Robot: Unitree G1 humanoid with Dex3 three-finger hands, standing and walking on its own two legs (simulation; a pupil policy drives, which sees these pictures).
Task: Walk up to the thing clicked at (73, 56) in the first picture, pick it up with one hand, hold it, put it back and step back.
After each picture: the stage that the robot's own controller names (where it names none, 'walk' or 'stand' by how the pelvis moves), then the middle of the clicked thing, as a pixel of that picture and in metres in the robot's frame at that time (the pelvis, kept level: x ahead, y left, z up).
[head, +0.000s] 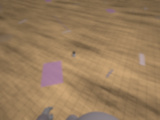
stand; (73, 54) +1.29 +0.43 -0.72
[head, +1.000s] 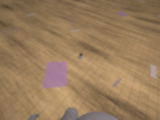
walk; (80, 56) +1.21 +0.21 -0.70
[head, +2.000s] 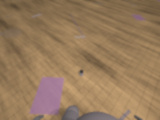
walk; (81, 72) +0.77 +0.16 -0.70
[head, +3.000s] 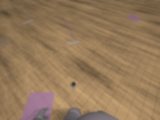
walk; (73, 85) +0.55 +0.23 -0.70
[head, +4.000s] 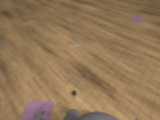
stand; (74, 94) +0.42 +0.20 -0.70
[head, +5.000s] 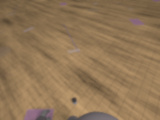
stand; (74, 101) +0.36 +0.21 -0.72
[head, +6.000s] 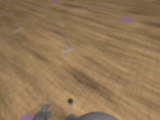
stand; (70, 101) +0.32 +0.24 -0.71
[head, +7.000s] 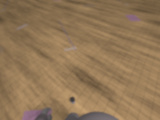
stand; (72, 100) +0.33 +0.22 -0.72
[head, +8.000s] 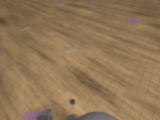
stand; (72, 102) +0.33 +0.21 -0.72
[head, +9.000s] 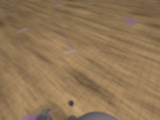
stand; (71, 104) +0.31 +0.23 -0.73
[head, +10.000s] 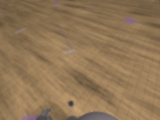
stand; (71, 104) +0.30 +0.23 -0.73
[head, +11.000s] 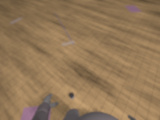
go down; (71, 95) +0.33 +0.22 -0.71
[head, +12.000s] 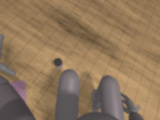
go down; (58, 63) +0.38 +0.27 -0.28
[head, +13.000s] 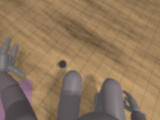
close in; (63, 65) +0.38 +0.27 -0.29
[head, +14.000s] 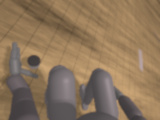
close in; (34, 62) +0.35 +0.30 -0.21
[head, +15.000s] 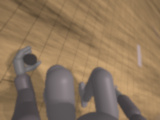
close; (30, 61) +0.35 +0.31 -0.21
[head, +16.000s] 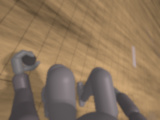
lift; (29, 60) +0.35 +0.30 -0.22
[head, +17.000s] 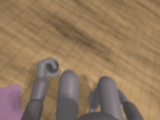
lift; (52, 68) +0.31 +0.28 -0.10
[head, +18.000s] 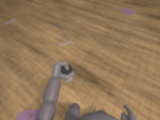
lift; (67, 73) +0.33 +0.18 +0.03
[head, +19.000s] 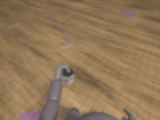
hold; (68, 76) +0.33 +0.18 +0.00
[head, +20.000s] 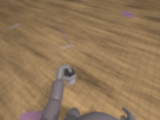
hold; (70, 76) +0.33 +0.17 +0.00
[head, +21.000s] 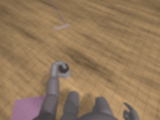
crouch; (64, 71) +0.35 +0.20 -0.06
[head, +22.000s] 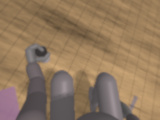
lower; (43, 55) +0.42 +0.30 -0.14
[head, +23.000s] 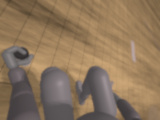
lower; (23, 57) +0.38 +0.32 -0.22
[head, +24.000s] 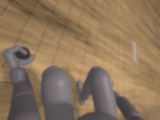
lower; (24, 57) +0.38 +0.32 -0.22
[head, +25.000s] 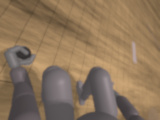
lower; (25, 56) +0.38 +0.32 -0.22
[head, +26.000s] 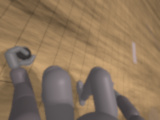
lower; (25, 57) +0.37 +0.32 -0.22
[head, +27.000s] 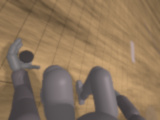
open; (26, 58) +0.36 +0.31 -0.22
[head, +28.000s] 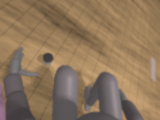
stand; (47, 59) +0.37 +0.29 -0.24
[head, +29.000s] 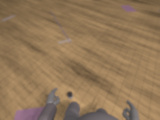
stand; (70, 95) +0.34 +0.21 -0.62
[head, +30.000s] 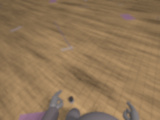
stand; (71, 100) +0.35 +0.23 -0.66
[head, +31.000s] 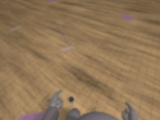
stand; (71, 100) +0.34 +0.22 -0.67
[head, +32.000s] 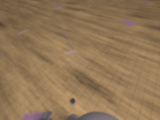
stand; (73, 101) +0.36 +0.22 -0.72
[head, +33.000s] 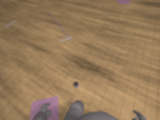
walk; (76, 84) +0.47 +0.23 -0.69
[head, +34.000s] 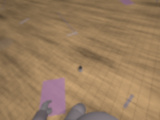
walk; (80, 69) +0.78 +0.25 -0.70
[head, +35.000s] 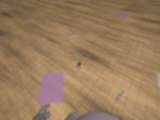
stand; (79, 65) +0.99 +0.25 -0.71
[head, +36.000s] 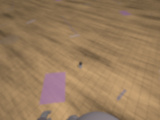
stand; (80, 65) +0.99 +0.23 -0.73
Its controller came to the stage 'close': yes
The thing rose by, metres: 0.70
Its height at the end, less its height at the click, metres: +0.00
